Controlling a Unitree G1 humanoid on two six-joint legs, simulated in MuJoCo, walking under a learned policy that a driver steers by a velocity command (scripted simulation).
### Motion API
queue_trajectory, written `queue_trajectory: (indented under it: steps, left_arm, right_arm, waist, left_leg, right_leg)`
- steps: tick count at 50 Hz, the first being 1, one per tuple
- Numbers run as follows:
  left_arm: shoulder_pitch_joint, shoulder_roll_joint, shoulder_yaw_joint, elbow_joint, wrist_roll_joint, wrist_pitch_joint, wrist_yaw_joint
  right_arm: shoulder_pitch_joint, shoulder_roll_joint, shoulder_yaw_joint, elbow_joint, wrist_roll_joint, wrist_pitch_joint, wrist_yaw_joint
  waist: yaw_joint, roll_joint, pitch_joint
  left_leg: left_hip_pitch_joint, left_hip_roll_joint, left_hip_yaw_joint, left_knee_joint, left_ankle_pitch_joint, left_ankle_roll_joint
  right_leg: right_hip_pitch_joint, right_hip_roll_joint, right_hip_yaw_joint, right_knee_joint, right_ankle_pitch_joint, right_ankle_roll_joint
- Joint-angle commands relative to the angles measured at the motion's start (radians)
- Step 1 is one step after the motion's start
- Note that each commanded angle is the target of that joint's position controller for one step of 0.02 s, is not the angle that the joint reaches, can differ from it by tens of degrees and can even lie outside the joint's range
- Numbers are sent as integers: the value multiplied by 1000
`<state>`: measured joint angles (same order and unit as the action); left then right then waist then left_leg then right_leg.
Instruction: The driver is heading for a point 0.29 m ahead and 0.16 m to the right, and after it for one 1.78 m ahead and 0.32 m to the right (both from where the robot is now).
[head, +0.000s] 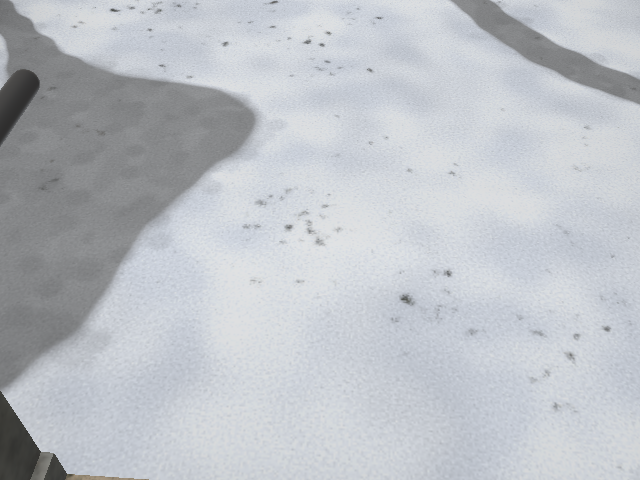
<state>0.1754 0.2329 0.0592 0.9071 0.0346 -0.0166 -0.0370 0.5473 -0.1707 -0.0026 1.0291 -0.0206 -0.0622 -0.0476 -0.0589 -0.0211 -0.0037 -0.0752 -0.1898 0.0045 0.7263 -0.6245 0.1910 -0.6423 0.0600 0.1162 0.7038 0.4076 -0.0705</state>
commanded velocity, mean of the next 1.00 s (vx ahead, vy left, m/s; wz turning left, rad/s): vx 0.50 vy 0.00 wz -0.31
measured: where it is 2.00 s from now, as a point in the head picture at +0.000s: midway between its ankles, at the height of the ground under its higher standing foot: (330, 380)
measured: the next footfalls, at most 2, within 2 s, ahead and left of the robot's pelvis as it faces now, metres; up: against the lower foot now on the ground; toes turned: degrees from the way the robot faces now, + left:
right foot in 0.16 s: +0.21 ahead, -0.03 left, -0.15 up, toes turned -3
left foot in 0.66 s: +0.53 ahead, +0.12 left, -0.31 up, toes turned -20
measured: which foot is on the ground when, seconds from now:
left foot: down 0.00-0.14, up 0.16-0.64, down 0.66-1.00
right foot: up 0.00-0.14, down 0.16-0.68, up 0.70-1.00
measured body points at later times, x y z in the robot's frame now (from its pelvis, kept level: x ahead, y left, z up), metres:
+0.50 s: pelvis +0.28 +0.03 -0.14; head +0.27 +0.02 +0.31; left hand +0.30 +0.29 -0.28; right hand +0.37 -0.25 -0.25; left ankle +0.49 +0.16 -0.82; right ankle +0.17 -0.03 -0.84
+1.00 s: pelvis +0.56 +0.05 -0.27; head +0.58 +0.06 +0.17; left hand +0.77 +0.24 -0.41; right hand +0.36 -0.13 -0.40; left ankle +0.50 +0.13 -1.00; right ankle +0.67 -0.14 -0.95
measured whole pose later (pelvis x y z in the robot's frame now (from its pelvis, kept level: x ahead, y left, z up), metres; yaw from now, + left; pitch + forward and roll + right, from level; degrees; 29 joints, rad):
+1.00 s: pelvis +0.56 +0.05 -0.27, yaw -19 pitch +0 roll +0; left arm 0.11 0.23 0.04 0.95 0.05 -0.04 -0.03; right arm 0.58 -0.19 -0.01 1.08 0.00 -0.09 -0.03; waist -0.05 -0.03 0.02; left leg -0.13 -0.12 0.01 0.58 -0.44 0.12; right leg -0.71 -0.04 0.04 0.86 0.20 -0.06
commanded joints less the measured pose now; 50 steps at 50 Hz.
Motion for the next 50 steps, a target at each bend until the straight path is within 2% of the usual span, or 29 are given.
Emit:
queue_trajectory:
  steps: [1,4,5,7,8,9,10,11,12,14,15,17,18,20,24,28,32,33,34,35,36,37,38,40,42,44,46,48,50]
  left_arm:
    - [-173,23,-15,-82,-2,-30,-1]
    - [-187,-7,-43,-87,-18,-41,2]
    - [-66,4,-40,-56,-10,-42,10]
    - [283,95,-6,57,-12,-29,11]
    - [468,121,15,101,-33,-15,11]
    - [447,167,10,84,-33,-13,9]
    - [436,201,15,48,-44,-16,11]
    - [364,181,22,23,-45,-14,32]
    - [248,155,25,10,-31,-10,52]
    - [192,93,-4,-6,-19,-43,49]
    - [165,100,-8,-17,-39,-53,54]
    - [200,141,7,-1,-24,-54,60]
    - [235,137,11,11,-23,-51,60]
    - [323,77,0,34,-43,-58,66]
    - [264,79,-5,-19,-32,-56,58]
    - [298,88,-9,-16,0,-39,62]
    - [374,118,-13,51,21,-19,101]
    - [387,123,-12,65,11,-19,82]
    - [495,79,-13,74,-16,-38,56]
    - [557,52,-12,97,-51,-43,65]
    - [488,105,-17,58,-52,-45,82]
    - [286,144,-8,23,-11,-42,78]
    - [114,158,-1,-6,19,-43,69]
    - [125,87,-9,19,24,-14,50]
    - [95,62,-8,9,11,-19,32]
    - [56,24,-10,17,46,-10,27]
    - [78,30,-15,30,19,-8,22]
    - [-68,48,-4,0,6,-40,2]
    - [-177,19,-16,-20,19,-61,-10]
  right_arm:
    - [131,-70,-9,15,-25,-13,-12]
    - [136,-63,-2,33,-25,-10,-25]
    - [95,-66,3,26,-23,-8,-18]
    - [-3,-108,-8,17,-40,7,-35]
    - [-178,-162,-33,-37,-43,6,-25]
    - [-87,-133,-28,-131,-1,-6,-18]
    - [-78,-164,-25,-179,6,-8,-13]
    - [-85,-174,-20,-170,-21,-1,-6]
    - [-100,-186,-33,-159,-47,6,5]
    - [-166,-144,-41,-130,-80,40,12]
    - [-264,-122,-34,-180,-60,51,22]
    - [-196,-39,-12,-141,-62,52,36]
    - [-137,-65,-18,-116,-49,50,42]
    - [-349,-166,-58,-200,-30,35,40]
    - [-478,-89,-39,-246,-48,22,75]
    - [-543,-90,-34,-285,3,5,77]
    - [-342,-141,-64,-179,30,-11,46]
    - [-205,-173,-75,-127,0,-8,44]
    - [-53,-231,-84,-77,-28,-16,53]
    - [79,-246,-93,-72,-17,-7,63]
    - [128,-290,-108,-66,18,-5,70]
    - [48,-236,-98,-83,35,1,55]
    - [-52,-176,-72,-104,21,-5,45]
    - [-79,-147,-46,-79,-6,-17,45]
    - [-160,-118,-30,-74,4,-49,43]
    - [-101,-155,-38,-45,11,-53,37]
    - [-22,-159,-38,-20,20,-45,31]
    - [34,-80,-10,14,29,-46,18]
    - [34,-80,-3,20,22,-49,12]
  waist:
    - [-66,72,190]
    - [-89,48,170]
    - [-36,69,100]
    - [186,-20,46]
    - [336,-123,-15]
    - [165,-157,-182]
    - [180,-30,-306]
    - [139,106,-228]
    - [76,99,-120]
    - [8,145,62]
    - [-4,155,101]
    - [-9,17,-1]
    - [-21,-50,-29]
    - [58,-30,25]
    - [106,-11,25]
    - [176,-109,120]
    - [137,36,124]
    - [96,75,63]
    - [103,233,-67]
    - [50,254,-248]
    - [-3,304,-305]
    - [-36,255,-163]
    - [-42,98,36]
    - [44,61,151]
    - [128,60,156]
    - [91,146,78]
    - [92,135,23]
    - [51,71,54]
    - [15,71,61]
  left_leg:
    - [-40,219,-167,-33,861,-148]
    - [-60,200,-76,124,1025,-164]
    - [-152,210,-58,264,1134,-166]
    - [-205,205,-35,794,980,-172]
    - [-433,57,99,1276,281,-199]
    - [-858,87,15,1417,-208,-229]
    - [-1059,132,-78,1408,-213,-245]
    - [-1139,175,-77,1247,-105,-209]
    - [-1094,216,-112,1036,-5,-192]
    - [-908,245,-95,762,205,-210]
    - [-684,243,-59,451,381,-241]
    - [-414,210,10,427,550,-241]
    - [-443,232,-29,471,614,-226]
    - [-730,265,-121,279,778,-207]
    - [-446,208,-76,-11,1079,-182]
    - [-345,206,-114,-249,918,-192]
    - [-129,265,-86,-584,955,-173]
    - [44,246,-37,-459,893,-166]
    - [361,340,-126,-172,1163,-118]
    - [622,502,-271,36,1058,-50]
    - [608,639,-513,-135,618,94]
    - [447,625,-613,-358,159,139]
    - [208,550,-510,-414,135,103]
    - [-162,476,-428,-377,447,70]
    - [-355,336,-225,-426,568,-4]
    - [-273,362,-235,-414,916,35]
    - [-128,386,-233,-344,1040,24]
    - [-46,295,-209,-245,777,-16]
    - [-118,263,-224,-206,606,-28]
  right_leg:
    - [-62,54,-70,-84,-13,-22]
    - [136,60,-222,-280,-10,-13]
    - [339,87,-284,-198,-11,-31]
    - [550,-61,-117,-454,-83,-140]
    - [800,-147,-28,-510,10,-223]
    - [1221,-356,229,32,614,-319]
    - [1365,-483,392,-19,540,-460]
    - [1223,-458,395,-157,71,-480]
    - [953,-433,466,-251,-347,-470]
    - [485,-271,399,-256,-326,-364]
    - [228,-173,283,-334,-256,-301]
    - [118,-110,239,-290,-50,-259]
    - [183,-122,274,-246,-27,-251]
    - [404,-103,349,-178,-283,-256]
    - [210,-21,303,-76,-710,-190]
    - [259,-24,341,25,-687,-171]
    - [370,-8,289,394,-571,-169]
    - [279,21,211,573,-625,-164]
    - [33,76,123,873,-1028,-123]
    - [-217,109,30,1273,-1346,-88]
    - [-401,67,-58,1463,-1215,-68]
    - [-545,30,-112,1365,-1048,-50]
    - [-515,-25,-49,1222,-897,-57]
    - [-308,-57,-13,1035,-866,-39]
    - [-94,-89,-35,497,-570,11]
    - [12,-86,-99,354,-479,44]
    - [-48,-106,-105,374,-375,26]
    - [-151,-109,-73,121,-152,4]
    - [-35,-88,-99,-14,8,8]
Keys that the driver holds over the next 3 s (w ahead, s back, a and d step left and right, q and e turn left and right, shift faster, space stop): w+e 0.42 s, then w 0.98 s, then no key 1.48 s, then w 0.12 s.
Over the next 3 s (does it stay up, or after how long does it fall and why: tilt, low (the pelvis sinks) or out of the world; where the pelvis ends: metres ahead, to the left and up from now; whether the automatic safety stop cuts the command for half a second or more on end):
stays up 1.02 -0.13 -0.41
